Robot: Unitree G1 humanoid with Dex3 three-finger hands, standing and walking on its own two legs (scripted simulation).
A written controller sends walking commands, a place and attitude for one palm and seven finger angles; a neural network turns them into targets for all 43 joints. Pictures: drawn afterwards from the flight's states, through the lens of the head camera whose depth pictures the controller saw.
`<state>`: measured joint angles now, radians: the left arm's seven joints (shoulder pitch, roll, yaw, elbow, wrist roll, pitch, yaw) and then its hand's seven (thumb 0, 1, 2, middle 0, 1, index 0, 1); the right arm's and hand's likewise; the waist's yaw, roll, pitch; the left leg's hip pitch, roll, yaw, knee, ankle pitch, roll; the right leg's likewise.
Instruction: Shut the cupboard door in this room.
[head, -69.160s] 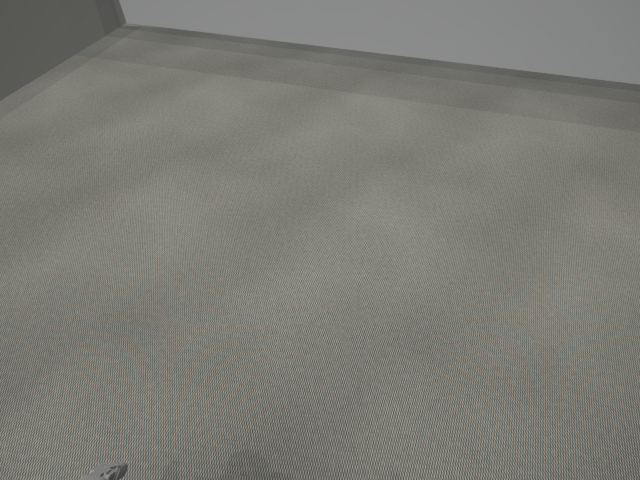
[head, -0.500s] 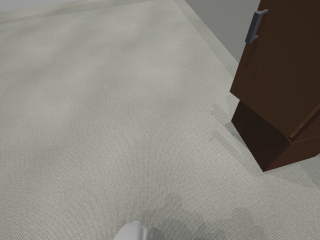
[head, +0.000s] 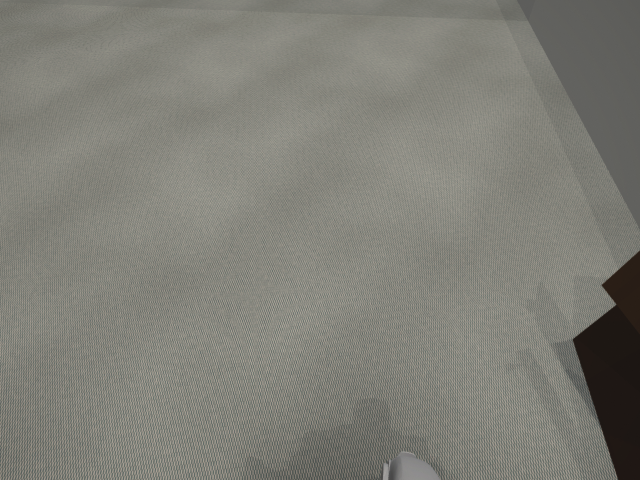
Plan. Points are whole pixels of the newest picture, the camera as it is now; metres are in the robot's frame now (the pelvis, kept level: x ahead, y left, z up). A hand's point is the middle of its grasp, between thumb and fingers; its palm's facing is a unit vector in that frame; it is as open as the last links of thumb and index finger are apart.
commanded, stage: walk to a spot facing it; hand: left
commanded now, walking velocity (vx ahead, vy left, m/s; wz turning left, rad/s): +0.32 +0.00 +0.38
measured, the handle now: out of the picture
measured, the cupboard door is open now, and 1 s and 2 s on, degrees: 18 18 18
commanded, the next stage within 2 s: turn to face it in 0.22 s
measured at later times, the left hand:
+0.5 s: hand out of the picture +0.13 +0.17 -0.18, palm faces +0.26 -0.95 -0.19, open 7.4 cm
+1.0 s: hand (204, 357) +0.31 +0.23 -0.18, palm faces -0.03 -0.97 -0.24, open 7.4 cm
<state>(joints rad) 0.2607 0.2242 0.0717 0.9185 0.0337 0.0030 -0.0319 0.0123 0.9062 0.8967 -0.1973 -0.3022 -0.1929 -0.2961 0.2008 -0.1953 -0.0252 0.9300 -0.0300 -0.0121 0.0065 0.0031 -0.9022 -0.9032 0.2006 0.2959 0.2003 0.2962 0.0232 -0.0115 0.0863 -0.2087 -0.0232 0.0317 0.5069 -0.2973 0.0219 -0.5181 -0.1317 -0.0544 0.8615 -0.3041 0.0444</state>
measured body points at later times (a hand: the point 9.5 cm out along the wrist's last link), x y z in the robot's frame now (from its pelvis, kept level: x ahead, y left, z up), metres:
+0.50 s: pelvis +0.19 +0.00 -0.01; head +0.23 +0.02 +0.44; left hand +0.12 +0.22 -0.17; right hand +0.35 -0.21 -0.14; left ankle +0.24 +0.12 -0.74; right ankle +0.14 -0.13 -0.73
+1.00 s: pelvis +0.25 +0.03 -0.01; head +0.30 +0.03 +0.44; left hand +0.32 +0.28 -0.16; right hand +0.33 -0.24 -0.13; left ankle +0.27 +0.14 -0.74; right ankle +0.23 -0.11 -0.72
